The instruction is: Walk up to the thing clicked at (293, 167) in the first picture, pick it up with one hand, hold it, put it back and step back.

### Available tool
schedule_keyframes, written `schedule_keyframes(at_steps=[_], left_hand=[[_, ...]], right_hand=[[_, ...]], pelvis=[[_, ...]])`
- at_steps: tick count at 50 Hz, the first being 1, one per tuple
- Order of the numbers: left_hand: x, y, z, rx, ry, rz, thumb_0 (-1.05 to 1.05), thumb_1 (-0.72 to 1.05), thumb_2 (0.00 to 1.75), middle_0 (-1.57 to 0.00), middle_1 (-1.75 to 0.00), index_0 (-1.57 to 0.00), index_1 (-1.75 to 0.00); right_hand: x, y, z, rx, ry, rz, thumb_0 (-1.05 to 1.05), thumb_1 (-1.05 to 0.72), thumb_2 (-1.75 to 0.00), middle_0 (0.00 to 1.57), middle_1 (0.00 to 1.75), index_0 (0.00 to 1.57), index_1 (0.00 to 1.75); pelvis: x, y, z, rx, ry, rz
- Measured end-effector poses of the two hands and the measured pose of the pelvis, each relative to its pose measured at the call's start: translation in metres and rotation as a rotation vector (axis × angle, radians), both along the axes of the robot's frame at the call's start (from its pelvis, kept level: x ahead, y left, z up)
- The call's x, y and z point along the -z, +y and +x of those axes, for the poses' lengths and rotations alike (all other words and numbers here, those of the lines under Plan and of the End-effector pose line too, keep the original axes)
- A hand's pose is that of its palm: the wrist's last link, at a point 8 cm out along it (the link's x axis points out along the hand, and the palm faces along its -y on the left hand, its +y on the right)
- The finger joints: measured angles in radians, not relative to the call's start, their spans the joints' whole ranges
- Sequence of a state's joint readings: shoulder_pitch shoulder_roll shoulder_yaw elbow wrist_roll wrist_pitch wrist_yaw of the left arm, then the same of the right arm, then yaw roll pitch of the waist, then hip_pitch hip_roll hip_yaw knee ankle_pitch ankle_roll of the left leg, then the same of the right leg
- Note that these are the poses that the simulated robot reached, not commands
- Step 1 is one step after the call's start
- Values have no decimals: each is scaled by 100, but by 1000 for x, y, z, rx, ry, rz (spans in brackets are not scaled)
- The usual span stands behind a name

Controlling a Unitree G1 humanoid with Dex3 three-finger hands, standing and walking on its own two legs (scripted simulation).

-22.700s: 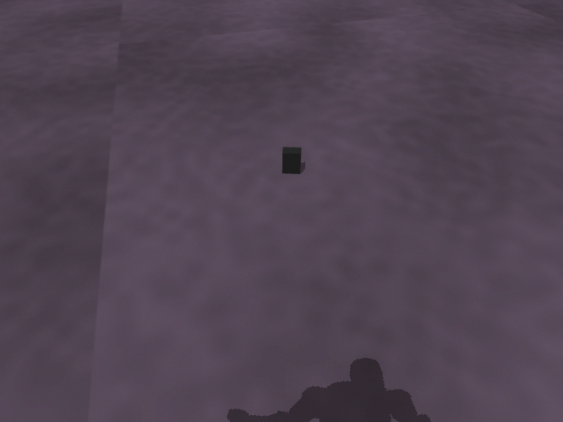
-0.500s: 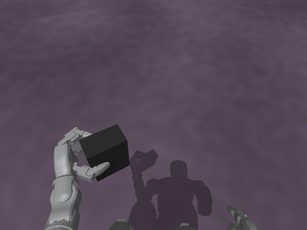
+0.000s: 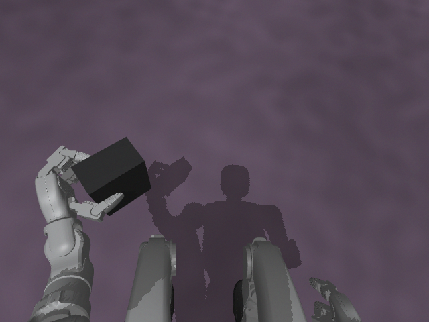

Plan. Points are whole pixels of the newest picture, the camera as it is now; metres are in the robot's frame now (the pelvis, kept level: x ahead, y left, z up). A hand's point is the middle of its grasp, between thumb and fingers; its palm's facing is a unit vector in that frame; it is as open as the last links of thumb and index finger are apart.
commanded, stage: crouch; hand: left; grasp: from the side
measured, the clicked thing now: (117, 179) +0.39 +0.20 -0.06
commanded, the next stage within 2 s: lower in 1.16 s
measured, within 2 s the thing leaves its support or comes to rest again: neither
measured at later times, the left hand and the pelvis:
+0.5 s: hand (104, 202) +0.38 +0.27 -0.22, palm faces +0.41 -0.91 -0.03, open 10.0 cm; pelvis -0.04 +0.00 -0.16, yaw -3 degrees
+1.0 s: hand (108, 208) +0.38 +0.28 -0.29, palm faces +0.37 -0.93 -0.02, open 9.9 cm; pelvis -0.03 +0.00 -0.20, yaw -6 degrees
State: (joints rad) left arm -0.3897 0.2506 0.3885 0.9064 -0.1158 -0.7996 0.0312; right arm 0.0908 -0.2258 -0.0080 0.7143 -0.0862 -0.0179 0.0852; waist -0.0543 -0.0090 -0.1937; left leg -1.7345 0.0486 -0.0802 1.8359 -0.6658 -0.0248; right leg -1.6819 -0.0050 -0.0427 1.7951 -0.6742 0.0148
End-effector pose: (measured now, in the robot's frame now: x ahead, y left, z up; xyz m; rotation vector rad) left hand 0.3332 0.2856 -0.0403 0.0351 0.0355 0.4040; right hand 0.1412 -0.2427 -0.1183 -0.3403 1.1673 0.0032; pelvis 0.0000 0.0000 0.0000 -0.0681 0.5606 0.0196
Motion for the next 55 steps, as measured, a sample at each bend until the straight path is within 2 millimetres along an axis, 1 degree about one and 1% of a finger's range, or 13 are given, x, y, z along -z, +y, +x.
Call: schedule_keyframes(at_steps=[7,11,17,23,30,39,48,55], left_hand=[[67,16,1,-19,-17,7,-1,-61,105,-88,-125,-89,-124],[100,22,0,-17,-17,11,-1,-61,105,-87,-126,-88,-126],[138,22,1,31,1,12,-1,-61,105,-87,-127,-88,-126],[167,25,1,-10,2,-19,-1,-61,105,-88,-126,-88,-125],[193,30,5,22,11,3,-1,-61,104,-88,-125,-89,-124],[224,36,8,21,18,-24,-1,-60,103,-88,-123,-89,-123],[246,39,6,25,17,-27,-1,-60,103,-88,-124,-89,-123],[257,41,6,30,13,-26,-1,-60,103,-88,-124,-89,-123]], right_hand=[[53,-8,-18,-30,27,-47,0,-94,-91,20,30,20,30],[80,-14,-30,-35,39,-70,0,-94,-92,20,30,20,30],[114,-18,-48,-23,61,-88,0,-94,-92,20,30,20,30],[138,-17,-64,-22,97,-93,0,-94,-92,20,30,20,30],[155,-18,-69,-40,130,-109,0,-94,-91,20,30,20,30],[165,-25,-59,-82,148,-152,0,-93,-91,20,30,20,30],[171,-28,-47,-129,158,-184,0,-94,-91,20,30,20,30],[175,-27,-44,-156,157,-202,0,-94,-91,20,30,20,30]], pelvis=[[60,-1,-19,7,7,-14],[91,-1,-28,12,-9,-18],[126,0,-36,20,-37,-24],[151,1,-39,27,-56,-29],[170,1,-38,37,-73,-38],[188,2,-32,47,-84,-59],[199,4,-29,55,-101,-74],[208,5,-30,62,-127,-88]])
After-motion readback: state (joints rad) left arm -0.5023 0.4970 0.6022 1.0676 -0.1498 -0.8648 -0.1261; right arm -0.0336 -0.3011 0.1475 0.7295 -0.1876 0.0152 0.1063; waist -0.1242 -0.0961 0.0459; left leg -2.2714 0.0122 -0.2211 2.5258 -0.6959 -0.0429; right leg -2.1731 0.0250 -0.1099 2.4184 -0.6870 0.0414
